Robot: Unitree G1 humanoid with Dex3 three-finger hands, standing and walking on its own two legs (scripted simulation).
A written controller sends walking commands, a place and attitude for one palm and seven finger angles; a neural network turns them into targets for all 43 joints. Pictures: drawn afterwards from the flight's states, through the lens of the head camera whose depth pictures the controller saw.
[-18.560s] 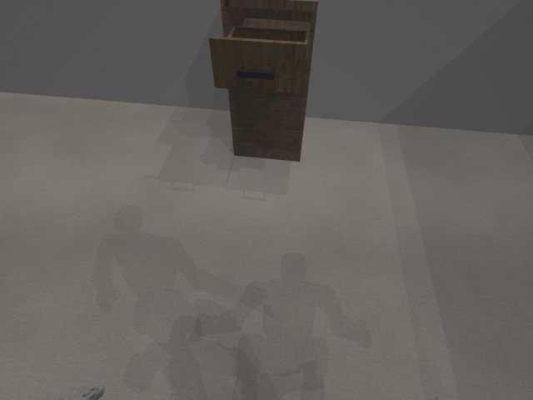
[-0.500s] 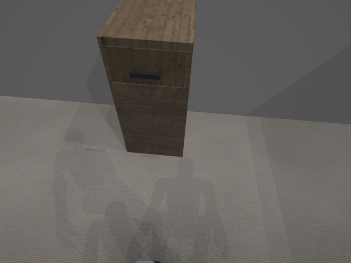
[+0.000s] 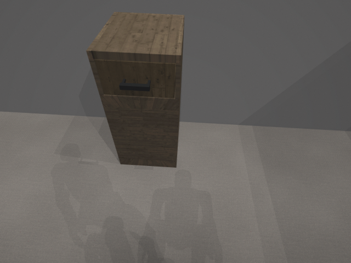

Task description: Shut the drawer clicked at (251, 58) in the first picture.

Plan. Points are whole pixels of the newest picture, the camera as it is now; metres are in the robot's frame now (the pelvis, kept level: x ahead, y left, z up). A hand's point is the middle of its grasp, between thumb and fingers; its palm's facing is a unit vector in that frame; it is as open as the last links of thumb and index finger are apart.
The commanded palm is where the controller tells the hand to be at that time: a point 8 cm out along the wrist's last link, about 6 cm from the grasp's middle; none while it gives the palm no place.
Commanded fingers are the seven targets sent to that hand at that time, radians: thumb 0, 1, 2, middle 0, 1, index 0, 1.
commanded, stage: let the arm hang, fingers relaxed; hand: left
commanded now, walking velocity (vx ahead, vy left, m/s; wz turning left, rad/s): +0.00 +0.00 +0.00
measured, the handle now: (135, 84) +0.82 +0.22 -0.07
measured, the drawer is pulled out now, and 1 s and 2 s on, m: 0.00 0.00 0.00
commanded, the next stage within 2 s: look to check the result in 0.06 s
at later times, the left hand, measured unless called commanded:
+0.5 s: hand out of the picture -0.04 +0.15 -0.17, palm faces +0.06 -0.98 -0.19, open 7.4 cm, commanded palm none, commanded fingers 0.00 0.90 0.90 -0.20 -0.30 -0.20 -0.30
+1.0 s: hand out of the picture -0.02 +0.14 -0.17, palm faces +0.06 -0.98 -0.18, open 7.4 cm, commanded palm none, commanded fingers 0.00 0.90 0.90 -0.20 -0.30 -0.20 -0.30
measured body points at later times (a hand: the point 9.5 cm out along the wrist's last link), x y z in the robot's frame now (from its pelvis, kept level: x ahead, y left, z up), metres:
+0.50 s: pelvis +0.01 -0.01 +0.00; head +0.02 -0.01 +0.45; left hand -0.04 +0.20 -0.16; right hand -0.01 -0.22 -0.16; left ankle +0.07 +0.12 -0.73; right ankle -0.08 -0.09 -0.73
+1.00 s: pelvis +0.01 -0.01 +0.00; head +0.02 -0.02 +0.45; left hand -0.02 +0.19 -0.16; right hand -0.01 -0.22 -0.16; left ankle +0.07 +0.12 -0.73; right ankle -0.08 -0.09 -0.73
